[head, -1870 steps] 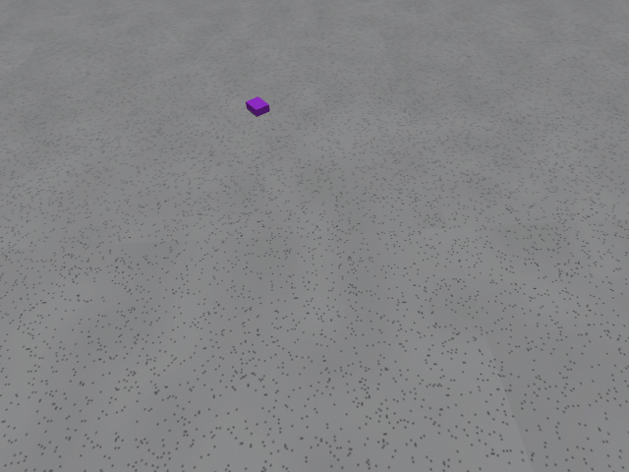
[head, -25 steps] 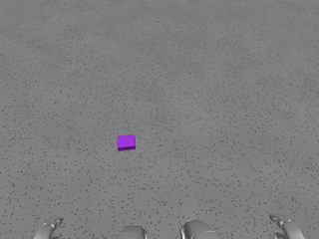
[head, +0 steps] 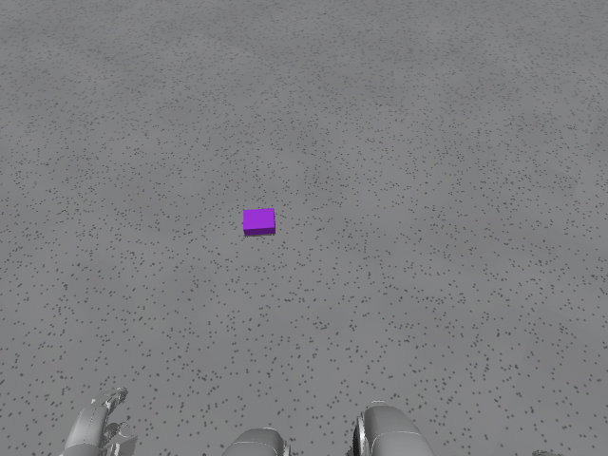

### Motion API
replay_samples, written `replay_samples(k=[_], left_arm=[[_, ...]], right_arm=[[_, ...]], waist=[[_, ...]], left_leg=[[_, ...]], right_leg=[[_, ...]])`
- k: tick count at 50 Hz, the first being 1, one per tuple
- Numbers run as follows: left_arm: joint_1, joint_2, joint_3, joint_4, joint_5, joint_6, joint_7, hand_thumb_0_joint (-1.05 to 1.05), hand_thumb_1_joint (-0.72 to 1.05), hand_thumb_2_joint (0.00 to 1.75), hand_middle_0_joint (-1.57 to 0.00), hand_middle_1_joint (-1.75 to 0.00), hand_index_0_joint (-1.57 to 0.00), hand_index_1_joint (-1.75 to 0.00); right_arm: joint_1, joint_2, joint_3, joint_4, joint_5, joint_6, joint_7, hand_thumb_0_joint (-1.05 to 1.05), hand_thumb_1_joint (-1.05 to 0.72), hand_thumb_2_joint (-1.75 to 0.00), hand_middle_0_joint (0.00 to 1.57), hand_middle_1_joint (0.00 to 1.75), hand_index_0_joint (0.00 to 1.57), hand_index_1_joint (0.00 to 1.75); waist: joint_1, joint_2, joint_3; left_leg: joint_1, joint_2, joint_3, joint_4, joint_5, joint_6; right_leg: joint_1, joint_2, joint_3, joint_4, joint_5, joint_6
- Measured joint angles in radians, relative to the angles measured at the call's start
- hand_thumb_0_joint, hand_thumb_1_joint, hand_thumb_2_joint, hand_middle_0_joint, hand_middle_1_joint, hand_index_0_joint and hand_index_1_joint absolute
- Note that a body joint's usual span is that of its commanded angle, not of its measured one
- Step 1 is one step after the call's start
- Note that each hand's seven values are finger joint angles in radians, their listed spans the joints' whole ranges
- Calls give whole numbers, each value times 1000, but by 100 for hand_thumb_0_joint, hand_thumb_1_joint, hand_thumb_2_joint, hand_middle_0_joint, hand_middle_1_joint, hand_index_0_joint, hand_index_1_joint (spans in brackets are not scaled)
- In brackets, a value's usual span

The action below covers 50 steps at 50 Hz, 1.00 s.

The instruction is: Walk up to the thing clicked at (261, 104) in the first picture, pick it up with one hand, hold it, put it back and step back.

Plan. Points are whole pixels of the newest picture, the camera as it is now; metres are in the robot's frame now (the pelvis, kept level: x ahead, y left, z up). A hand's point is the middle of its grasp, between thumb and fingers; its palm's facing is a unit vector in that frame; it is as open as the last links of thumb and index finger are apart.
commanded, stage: step back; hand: left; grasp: from above
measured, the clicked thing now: (259, 221) +0.89 +0.22 -0.73
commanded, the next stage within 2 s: stand in 1.48 s
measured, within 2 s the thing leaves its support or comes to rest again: neither
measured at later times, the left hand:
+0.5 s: hand out of the picture -0.08 +0.25 -0.12, palm faces -0.02 -0.90 -0.44, open 7.4 cm
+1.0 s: hand out of the picture -0.14 +0.24 -0.14, palm faces +0.03 -0.94 -0.34, open 7.4 cm
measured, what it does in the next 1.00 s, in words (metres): walks backwards: right foot, then left foot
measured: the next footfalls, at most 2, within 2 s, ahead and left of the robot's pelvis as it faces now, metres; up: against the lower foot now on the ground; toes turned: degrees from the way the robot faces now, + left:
right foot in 0.28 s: -0.13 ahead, -0.14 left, +0.00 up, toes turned +1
left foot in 0.58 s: -0.16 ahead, +0.10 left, +0.00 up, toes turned -1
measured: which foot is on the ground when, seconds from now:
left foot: down 0.00-0.30, up 0.32-0.56, down 0.58-1.00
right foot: up 0.00-0.26, down 0.28-1.00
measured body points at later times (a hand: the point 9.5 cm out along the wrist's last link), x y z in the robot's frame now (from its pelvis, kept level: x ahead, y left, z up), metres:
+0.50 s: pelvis -0.17 -0.02 +0.01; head -0.13 -0.04 +0.46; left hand -0.08 +0.30 -0.09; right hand -0.08 -0.35 -0.12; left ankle -0.17 +0.12 -0.66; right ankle -0.14 -0.15 -0.72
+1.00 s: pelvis -0.20 -0.01 +0.01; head -0.19 -0.02 +0.46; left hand -0.14 +0.29 -0.11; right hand -0.11 -0.32 -0.11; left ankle -0.20 +0.10 -0.72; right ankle -0.17 -0.14 -0.72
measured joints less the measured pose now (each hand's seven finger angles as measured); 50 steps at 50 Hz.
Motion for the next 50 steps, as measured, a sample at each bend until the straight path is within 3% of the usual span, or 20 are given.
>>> replay_samples(k=[3, 6, 11, 13, 15, 18, 20, 22, 25, 28, 30, 33, 34, 36, 39, 41, 42, 46, 48, 50], left_arm=[[-1, 2, 4, 23, -10, 13, 3, 1, 91, 90, -20, -30, -20, -30], [17, 3, 7, 33, -12, 5, -2, 1, 91, 90, -20, -30, -20, -30], [50, -3, 4, 49, -5, -5, -12, 1, 91, 90, -20, -30, -20, -30], [61, -5, 1, 62, -1, -14, -15, 1, 91, 90, -20, -30, -20, -30], [65, -26, 0, 84, 9, -23, -17, 1, 91, 90, -20, -30, -20, -30], [93, -38, -9, 91, 15, -23, -26, 1, 91, 90, -20, -30, -21, -30], [105, -44, -12, 96, 18, -21, -20, 1, 90, 90, -20, -30, -21, -30], [105, -46, -10, 98, 24, -21, -15, 1, 90, 90, -21, -30, -21, -30], [93, -36, -3, 89, 34, -30, -16, 1, 90, 90, -21, -30, -21, -30], [77, -19, 3, 77, 34, -39, -21, 1, 90, 90, -21, -30, -21, -30], [68, 0, 3, 80, 28, -38, -23, 1, 90, 90, -21, -30, -21, -30], [87, 8, 1, 120, 13, -29, -26, 1, 90, 90, -20, -30, -21, -30], [94, 13, 1, 134, 8, -27, -31, 1, 91, 90, -20, -30, -21, -30], [106, 19, 1, 157, 1, -30, -38, 1, 91, 90, -20, -30, -20, -30], [124, 17, 2, 186, 0, -43, -46, 1, 91, 90, -20, -30, -20, -30], [121, -3, 1, 207, 5, -52, -42, 1, 91, 90, -20, -30, -20, -30], [120, -14, -2, 214, 8, -58, -41, 1, 91, 90, -20, -30, -20, -30], [118, -41, -15, 217, 14, -80, -43, 1, 91, 90, -20, -30, -20, -30], [108, -52, -21, 218, 14, -83, -42, 1, 91, 90, -20, -30, -21, -30], [96, -56, -28, 220, 12, -79, -43, 1, 90, 90, -20, -30, -21, -30]], right_arm=[[-8, 16, 13, -3, -5, -9, 1, 1, -91, -90, 21, 30, 20, 30], [-23, 21, 18, -16, -5, -11, -5, 1, -91, -90, 21, 30, 20, 30], [-71, 5, 13, -61, -5, -12, -8, 0, -90, -90, 21, 30, 20, 30], [-92, -8, 13, -75, 0, -5, -5, 0, -90, -90, 21, 30, 20, 30], [-116, -29, 8, -72, 8, 5, -4, 0, -91, -90, 21, 30, 20, 30], [-104, -26, -3, -51, 18, 24, -15, 0, -91, -90, 21, 30, 20, 30], [-81, -32, -4, -44, 24, 25, -15, 0, -91, -90, 20, 30, 20, 30], [-55, -38, -4, -37, 25, 18, -14, 0, -91, -90, 20, 30, 20, 30], [-8, -41, -5, -11, 15, 13, -7, 0, -91, -90, 20, 30, 20, 30], [30, -36, -8, 34, 5, 5, 2, 0, -91, -90, 20, 30, 20, 30], [38, -18, -13, 68, -1, -10, 3, 0, -91, -90, 20, 30, 20, 30], [50, 8, -4, 95, -12, -25, 11, 1, -91, -90, 20, 30, 20, 30], [51, 16, 1, 100, -14, -33, 12, 1, -91, -90, 20, 30, 20, 30], [50, 30, 10, 103, -15, -46, 12, 1, -91, -90, 21, 30, 20, 30], [38, 37, 13, 101, -15, -51, 17, 1, -91, -90, 21, 30, 20, 30], [23, 29, 12, 98, -10, -44, 16, 1, -91, -90, 21, 30, 20, 30], [19, 25, 11, 98, -5, -41, 14, 1, -91, -90, 21, 30, 20, 30], [4, 16, 6, 107, 2, -40, 12, 1, -91, -90, 21, 30, 20, 30], [1, 6, 2, 113, 2, -50, 13, 1, -91, -90, 21, 30, 20, 30], [-3, 2, -3, 124, -2, -59, 11, 0, -91, -90, 20, 30, 20, 30]], waist=[[-16, 9, -13], [-8, 12, -33], [8, 29, -35], [14, 39, -39], [11, 88, -30], [26, 73, -52], [31, 62, -64], [26, 61, -73], [21, 63, -86], [17, 58, -99], [19, 23, -92], [9, 7, -116], [4, 4, -123], [0, -3, -131], [-2, 1, -142], [-2, 37, -132], [-3, 55, -133], [13, 60, -150], [16, 61, -154], [17, 54, -154]], left_leg=[[-19, 30, -15, -31, 46, 2], [-40, 55, -9, -66, 92, -1], [-101, 91, 15, -60, 142, -15], [-141, 104, 23, -29, 151, -29], [-178, 130, -5, 12, 150, -34], [-241, 29, -85, 229, -86, -35], [-260, -31, -116, 388, -112, -36], [-242, -47, -116, 454, -108, -42], [-148, -14, -82, 351, -130, -47], [-14, 29, -29, 96, -165, -36], [54, 16, -4, -57, -30, -24], [55, 13, 2, -72, 4, -3], [59, 17, 2, -84, 12, -2], [69, 27, 6, -108, 30, -12], [68, 46, 14, -104, 28, -24], [65, 77, 4, -72, 11, -35], [60, 88, -10, -57, -1, -35], [22, 59, -31, 21, -113, -25], [29, 56, -18, -25, -89, -18], [47, 48, -11, -88, 20, -17]], right_leg=[[-46, 104, 69, 260, -109, -15], [-26, 131, 73, 354, -108, -7], [124, 79, 27, 95, -98, 13], [202, 57, 2, -99, -13, 3], [227, 82, -26, -174, 37, -7], [183, 55, -18, -141, 51, -21], [169, 30, -12, -157, 78, -20], [153, 13, -19, -169, 102, -18], [127, -3, -46, -169, 120, -17], [99, -22, -79, -145, 122, -12], [80, -50, -72, -107, 111, -4], [61, -15, -18, -39, -24, -10], [58, -1, -4, -15, -27, -12], [71, 9, 0, -17, -11, -16], [144, 13, -19, -154, 9, -15], [187, 41, -36, -241, 149, -12], [197, 54, -46, -257, 172, -12], [189, 47, -48, -258, 159, -23], [184, 35, -51, -254, 155, -15], [179, 22, -49, -239, 145, -1]])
